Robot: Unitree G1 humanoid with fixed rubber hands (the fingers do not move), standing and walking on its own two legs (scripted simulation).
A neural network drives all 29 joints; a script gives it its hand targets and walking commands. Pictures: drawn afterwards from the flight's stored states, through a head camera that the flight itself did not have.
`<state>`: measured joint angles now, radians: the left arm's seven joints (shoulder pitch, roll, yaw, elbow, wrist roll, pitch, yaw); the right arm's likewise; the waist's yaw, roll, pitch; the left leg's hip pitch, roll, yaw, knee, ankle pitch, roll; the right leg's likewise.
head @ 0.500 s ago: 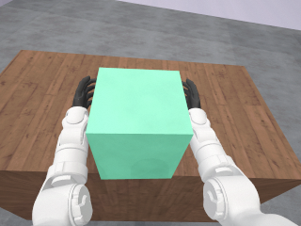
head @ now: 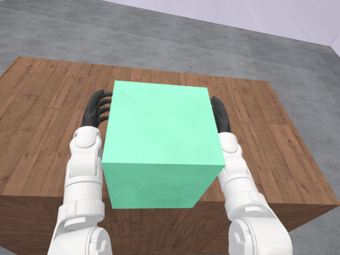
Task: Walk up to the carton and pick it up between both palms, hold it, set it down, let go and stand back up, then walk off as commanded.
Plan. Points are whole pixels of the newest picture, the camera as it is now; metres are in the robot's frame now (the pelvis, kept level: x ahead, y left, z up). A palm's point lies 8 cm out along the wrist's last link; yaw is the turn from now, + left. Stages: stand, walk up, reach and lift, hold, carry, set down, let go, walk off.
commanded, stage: reach and lift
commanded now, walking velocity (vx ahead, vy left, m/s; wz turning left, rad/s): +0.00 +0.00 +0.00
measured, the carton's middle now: (157, 150) +0.34 +0.04 +0.06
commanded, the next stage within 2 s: none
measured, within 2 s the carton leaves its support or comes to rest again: neither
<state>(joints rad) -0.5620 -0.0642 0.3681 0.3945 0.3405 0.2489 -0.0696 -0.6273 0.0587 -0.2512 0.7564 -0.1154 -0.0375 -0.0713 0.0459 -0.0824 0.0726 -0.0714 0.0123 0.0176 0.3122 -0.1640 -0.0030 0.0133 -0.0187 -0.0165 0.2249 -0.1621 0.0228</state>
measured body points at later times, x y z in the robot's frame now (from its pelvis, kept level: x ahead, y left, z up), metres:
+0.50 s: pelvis -0.02 -0.01 +0.00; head -0.04 +0.03 +0.45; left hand +0.37 +0.18 +0.16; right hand +0.38 -0.13 +0.14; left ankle +0.01 +0.11 -0.75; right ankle -0.02 -0.14 -0.75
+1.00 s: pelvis -0.01 +0.00 +0.00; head -0.04 +0.04 +0.45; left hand +0.38 +0.17 +0.19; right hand +0.39 -0.13 +0.17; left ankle +0.01 +0.11 -0.75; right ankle -0.02 -0.14 -0.75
